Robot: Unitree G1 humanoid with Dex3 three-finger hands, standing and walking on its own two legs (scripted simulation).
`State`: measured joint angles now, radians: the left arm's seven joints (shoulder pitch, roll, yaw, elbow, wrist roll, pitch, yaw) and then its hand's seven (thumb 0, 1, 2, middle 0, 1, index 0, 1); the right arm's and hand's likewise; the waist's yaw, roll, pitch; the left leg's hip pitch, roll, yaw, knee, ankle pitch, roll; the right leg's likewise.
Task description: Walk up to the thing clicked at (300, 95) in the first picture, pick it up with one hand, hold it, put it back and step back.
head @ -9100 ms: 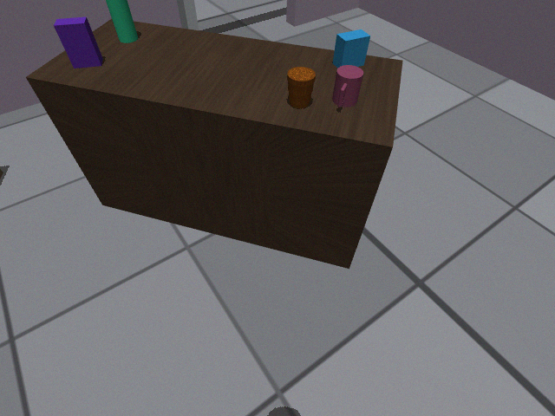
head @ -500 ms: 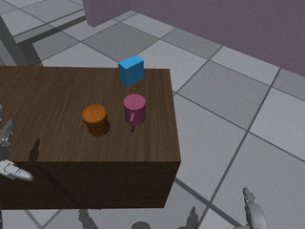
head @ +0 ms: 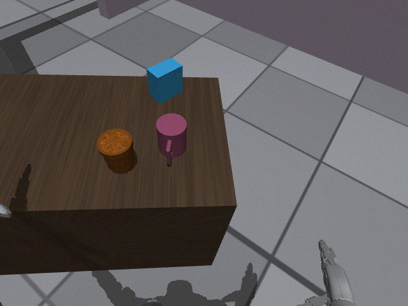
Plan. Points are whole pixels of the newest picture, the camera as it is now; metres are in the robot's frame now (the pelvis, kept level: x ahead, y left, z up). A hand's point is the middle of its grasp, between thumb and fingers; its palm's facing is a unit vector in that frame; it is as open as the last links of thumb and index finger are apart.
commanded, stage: go down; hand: left
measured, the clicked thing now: (118, 153) +0.47 +0.20 -0.05
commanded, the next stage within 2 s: approach in 1.66 s
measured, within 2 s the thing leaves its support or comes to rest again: neither
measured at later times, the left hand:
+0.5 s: hand out of the picture +0.36 +0.38 +0.09, palm faces +0.20 -0.98 +0.00, open 17.7 cm
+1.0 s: hand out of the picture +0.38 +0.40 +0.09, palm faces +0.20 -0.98 +0.00, open 17.7 cm
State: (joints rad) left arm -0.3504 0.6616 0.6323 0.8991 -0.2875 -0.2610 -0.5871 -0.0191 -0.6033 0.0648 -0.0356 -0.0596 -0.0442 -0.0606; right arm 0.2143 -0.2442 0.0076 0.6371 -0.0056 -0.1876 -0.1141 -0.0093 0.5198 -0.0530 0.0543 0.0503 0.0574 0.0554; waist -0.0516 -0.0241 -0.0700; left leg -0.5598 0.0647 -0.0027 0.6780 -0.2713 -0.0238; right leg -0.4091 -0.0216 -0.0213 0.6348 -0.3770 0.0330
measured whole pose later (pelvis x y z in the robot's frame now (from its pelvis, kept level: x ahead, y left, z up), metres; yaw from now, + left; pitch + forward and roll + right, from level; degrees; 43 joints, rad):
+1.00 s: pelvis +0.01 +0.01 -0.03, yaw -1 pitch +16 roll -4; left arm -0.53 0.83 0.70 1.03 -0.22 -0.20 -0.61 -0.02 -0.58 0.05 -0.04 -0.04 -0.04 -0.05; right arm 0.26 -0.25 0.03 0.51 -0.02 -0.19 -0.11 -0.01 0.51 -0.06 0.05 0.05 0.06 0.06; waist -0.09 -0.01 -0.13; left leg -0.82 0.08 -0.03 0.92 -0.38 -0.01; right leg -0.63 0.00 -0.03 0.82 -0.47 0.05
